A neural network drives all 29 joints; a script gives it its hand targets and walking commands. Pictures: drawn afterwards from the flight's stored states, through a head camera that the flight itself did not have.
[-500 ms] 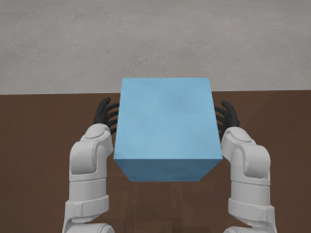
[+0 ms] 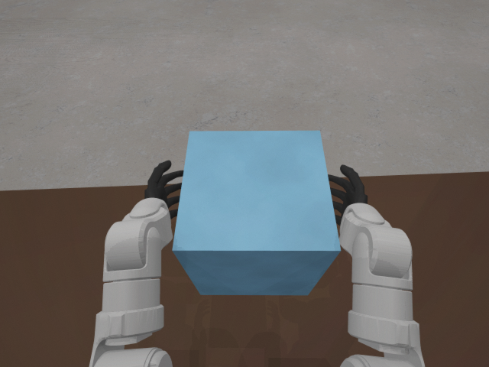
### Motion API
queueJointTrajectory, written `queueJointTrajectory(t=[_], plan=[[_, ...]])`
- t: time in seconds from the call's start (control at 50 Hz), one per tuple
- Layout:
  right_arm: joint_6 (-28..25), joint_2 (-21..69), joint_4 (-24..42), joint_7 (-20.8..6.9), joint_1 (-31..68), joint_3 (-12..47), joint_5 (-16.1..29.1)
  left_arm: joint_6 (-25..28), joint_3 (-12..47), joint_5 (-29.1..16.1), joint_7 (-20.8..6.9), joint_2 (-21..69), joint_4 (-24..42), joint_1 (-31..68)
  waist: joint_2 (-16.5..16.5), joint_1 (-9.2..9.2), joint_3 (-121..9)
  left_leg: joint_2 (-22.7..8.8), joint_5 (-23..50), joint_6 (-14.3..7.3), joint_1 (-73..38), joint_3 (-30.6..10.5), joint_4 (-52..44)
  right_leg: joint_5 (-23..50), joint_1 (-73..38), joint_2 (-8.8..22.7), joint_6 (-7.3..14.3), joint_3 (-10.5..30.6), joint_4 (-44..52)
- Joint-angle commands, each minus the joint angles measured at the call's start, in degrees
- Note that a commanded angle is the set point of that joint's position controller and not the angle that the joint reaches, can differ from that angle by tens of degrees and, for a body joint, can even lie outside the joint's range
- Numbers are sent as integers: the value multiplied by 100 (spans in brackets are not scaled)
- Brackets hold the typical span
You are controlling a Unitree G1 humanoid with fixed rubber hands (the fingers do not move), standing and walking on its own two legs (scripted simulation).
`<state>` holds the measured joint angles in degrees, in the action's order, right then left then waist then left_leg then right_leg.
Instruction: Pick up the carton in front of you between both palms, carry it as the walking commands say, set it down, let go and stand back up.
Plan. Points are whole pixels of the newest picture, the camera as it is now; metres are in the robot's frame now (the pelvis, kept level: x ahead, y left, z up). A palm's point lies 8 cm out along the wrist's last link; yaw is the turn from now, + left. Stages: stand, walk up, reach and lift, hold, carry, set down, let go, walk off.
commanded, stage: carry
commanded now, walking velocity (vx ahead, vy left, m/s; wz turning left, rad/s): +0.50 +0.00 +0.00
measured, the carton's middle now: (254, 221) +0.36 +0.00 +0.03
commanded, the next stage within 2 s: none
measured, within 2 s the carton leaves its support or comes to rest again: neither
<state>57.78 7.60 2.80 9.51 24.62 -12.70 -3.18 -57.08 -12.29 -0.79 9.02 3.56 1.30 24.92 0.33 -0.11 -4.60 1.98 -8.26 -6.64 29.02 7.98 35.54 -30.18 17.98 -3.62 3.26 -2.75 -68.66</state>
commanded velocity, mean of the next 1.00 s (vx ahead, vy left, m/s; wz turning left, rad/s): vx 0.50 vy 0.00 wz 0.00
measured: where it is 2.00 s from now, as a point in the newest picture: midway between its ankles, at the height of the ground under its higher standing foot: (272, 178)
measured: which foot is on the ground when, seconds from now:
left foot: down 0.00-0.32, up 0.34-0.84, down 0.86-1.00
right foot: up 0.00-0.30, down 0.32-0.88, up 0.90-1.00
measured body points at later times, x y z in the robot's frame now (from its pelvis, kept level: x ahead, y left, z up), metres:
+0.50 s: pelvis +0.32 -0.08 -0.02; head +0.33 -0.10 +0.43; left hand +0.64 +0.10 +0.07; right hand +0.67 -0.21 +0.06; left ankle +0.27 +0.05 -0.66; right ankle +0.35 -0.12 -0.74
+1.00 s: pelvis +0.62 -0.06 -0.05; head +0.64 -0.07 +0.40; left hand +0.97 +0.07 +0.03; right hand +0.95 -0.23 +0.02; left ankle +0.65 -0.01 -0.77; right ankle +0.52 -0.17 -0.67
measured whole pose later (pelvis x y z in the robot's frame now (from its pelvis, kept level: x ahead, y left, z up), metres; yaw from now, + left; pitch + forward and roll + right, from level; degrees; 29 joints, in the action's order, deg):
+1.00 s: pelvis +0.62 -0.06 -0.05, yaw +0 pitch +5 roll +0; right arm 58.0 7.1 -0.2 9.2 22.9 -14.0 -2.7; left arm -56.6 -14.5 1.2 8.9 6.5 -3.3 25.2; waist -1.3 -2.3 -4.3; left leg 2.5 -9.2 -6.2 24.8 6.4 33.6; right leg -26.7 29.7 -1.8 2.3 -1.1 -71.8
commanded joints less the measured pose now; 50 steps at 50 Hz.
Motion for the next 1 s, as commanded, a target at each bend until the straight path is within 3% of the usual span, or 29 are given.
queueJointTrajectory(t=[0.0, 0.02, 0.06, 0.12, 0.16, 0.22, 0.26, 0.28, 0.3, 0.32, 0.36, 0.46, 0.48, 0.5, 0.52, 0.54, 0.56, 0.58, 0.62, 0.7, 0.74, 0.78, 0.8, 0.82, 0.84, 0.86, 0.9, 0.94, 0.98], plan=[[-271, 4514, 1057, -267, 3774, 3897, 1621, 153, 3280, -775, -106, 4871, 388, 3066, -97, -98, -2324, -1831, 1340, -594, -3223, -2953, -1122, 559, 2388, 523, -11, 427, -110], [-315, 4486, 1175, -303, 4112, 4066, 1673, 207, 3046, -390, -74, 4776, 210, 2858, -87, -234, -2193, -1850, 1772, -820, -3003, -2807, -1093, 484, 2567, 446, -62, 274, -3], [-457, 4537, 1557, -293, 4037, 4266, 1815, 362, 3179, -639, -105, 4934, 558, 2873, -127, -121, -2400, -1706, 2748, -715, -3234, -2171, -911, 760, 2262, 576, -119, 219, 764], [-465, 4262, 895, -225, 3306, 4037, 1560, 361, 3135, -284, -72, 4502, 351, 2482, -516, -405, -2192, -1380, 3703, -563, -3569, -1518, -691, 1866, 2254, 471, -181, -180, 2319], [-463, 4239, 894, -222, 2985, 3974, 1656, 396, 3278, -341, -46, 4222, 867, 2597, -1021, -440, -1928, -1174, 3630, -358, -3077, -1165, -669, 2408, 1600, 312, -139, -432, 3047], [-368, 4049, 897, -147, 2910, 3827, 1540, 264, 3389, -525, -45, 4109, 793, 2387, -629, -120, -2022, -625, 2582, 229, -2412, -149, 303, 4145, -354, 125, 21, -908, 4304], [-280, 3682, 829, -26, 2858, 3637, 1256, 155, 3304, -632, -95, 4002, 507, 2288, 173, 316, -2357, -348, 577, 454, -920, -309, 1970, 4996, -2438, 943, 182, 112, 4142], [-126, 3659, 419, 34, 2573, 3488, 1095, 155, 3200, -679, -48, 3605, 667, 2563, 1670, 352, -2399, 231, -2257, 639, 625, -368, 3391, 6432, -3122, 2229, 797, 2254, 3938], [-39, 3340, 316, 83, 2678, 3325, 1121, -5, 2945, -546, 33, 3452, 198, 2131, 1741, 343, -2865, 88, -2658, 586, 1182, -799, 4323, 5466, -3556, 2788, 1211, 3019, 3859], [3, 3386, 269, 109, 2776, 3210, 1140, -36, 2999, -492, 141, 3437, 347, 2381, 1061, 324, -2835, -25, -2679, 510, 1621, -952, 4641, 3890, -3291, 2785, 1434, 3522, 4072], [46, 3698, 361, 127, 3018, 3171, 1012, -20, 3211, -749, 26, 3971, 533, 2844, 462, 435, -2197, -339, -1989, 468, 1636, -937, 4033, 3117, -2340, 2278, 1235, 2942, 4427], [-207, 4403, 337, -4, 3505, 3160, 968, 169, 3719, -1403, -333, 4978, 663, 3822, 270, 323, -2029, -415, -1412, 520, 887, -533, 2197, 2639, -1380, 1792, 971, 1418, 4798], [-211, 4347, 369, -7, 3593, 3397, 1012, 163, 3564, -1246, -329, 4749, 382, 3456, 844, 355, -1998, -358, -1062, 511, 822, -499, 1948, 3509, -1377, 1750, 968, 1543, 4840], [-202, 4274, 202, 22, 3270, 3194, 833, 206, 3626, -1275, -327, 4795, 711, 3715, 557, 508, -2094, -335, -908, 505, 832, -477, 1610, 3870, -1688, 1868, 1095, 1393, 4699], [-215, 4311, 435, 48, 3219, 3345, 838, 188, 3491, -1325, -353, 4685, 430, 3447, 961, 545, -2073, -361, -641, 491, 806, -514, 1442, 4252, -1710, 1881, 1097, 1412, 4740], [-192, 4177, 318, 65, 3241, 3276, 766, 154, 3507, -1203, -364, 4613, 424, 3377, 837, 399, -2066, -340, -317, 470, 876, -524, 1257, 4296, -1919, 1833, 953, 1144, 4694], [-196, 4210, 479, 62, 3327, 3364, 860, 185, 3541, -1299, -350, 4703, 788, 3427, 545, 624, -1930, -329, -160, 474, 1061, -457, 1083, 4632, -2095, 1740, 854, 1114, 4609], [-166, 4076, 268, 76, 3154, 3373, 766, 140, 3499, -1233, -345, 4451, 498, 3386, 779, 535, -1779, -247, 301, 456, 1007, -357, 782, 4845, -2029, 1476, 763, 726, 4574], [-117, 3981, 434, 114, 3022, 3222, 706, 100, 3531, -1359, -306, 4445, 730, 3469, 615, 635, -1822, -154, 182, 490, 1437, -170, 883, 5471, -2715, 1472, 546, 1037, 4501], [-35, 3720, 466, 87, 3155, 3206, 729, 25, 3340, -981, -210, 4316, 257, 2949, 549, 597, -1375, 11, 1043, 288, 1211, -79, -331, 6506, -2959, 1186, 417, 586, 4248], [81, 3606, -176, 51, 2528, 2853, 568, -63, 3290, -1072, -192, 4470, -210, 2997, 397, 626, -1396, 27, 1129, 143, 560, -83, -744, 6369, -2610, 1242, 341, 435, 3846], [30, 3793, -163, 7, 2614, 2844, 534, -30, 3476, -1035, -214, 4547, 200, 3204, 168, 129, -2037, 140, 1738, 65, -1297, 154, -1528, 6455, -2301, 902, 79, -177, 2682], [-38, 3918, 177, -42, 2923, 2883, 709, -5, 3490, -1111, -213, 4731, 378, 3521, -112, -55, -2302, -395, 2444, -171, -2691, -287, -1320, 5284, -1095, 746, -202, -247, 1678], [-60, 3955, 452, -52, 3213, 3049, 793, -11, 3424, -1145, -223, 4964, 217, 3419, -714, -224, -2616, -1345, 4203, -701, -4398, -1536, -370, 3215, 989, 540, -321, -182, 134], [-35, 3728, -116, -11, 2791, 2838, 632, -77, 3513, -1002, -187, 4695, 98, 3389, -1725, -424, -2916, -2460, 4615, -1501, -5316, -3411, -239, -524, 2584, -195, -411, 0, -1248], [-80, 3760, 165, -23, 3014, 3074, 727, -83, 3304, -796, -144, 4598, -203, 3075, -1379, -471, -3045, -2441, 2876, -1587, -5057, -4083, -568, -473, 2920, -68, -165, 438, -1716], [-138, 4244, 354, -120, 3242, 3407, 1106, 26, 3212, -748, -129, 4862, -64, 3034, -177, -245, -2405, -2104, 1309, -1039, -3481, -3326, -964, 367, 2682, 506, -82, 666, -715], [-242, 4643, 357, -297, 3627, 3680, 1439, 143, 2982, -457, -76, 4844, 83, 3312, 127, -69, -1973, -1806, 553, -796, -2493, -2798, -1487, 513, 2100, 605, -65, 410, 191], [-405, 4834, 801, -368, 4140, 4023, 1822, 285, 3151, -532, -74, 5062, 334, 3240, -238, -104, -2089, -1685, 863, -880, -2440, -2449, -1396, 639, 2085, 614, -133, 236, 870]])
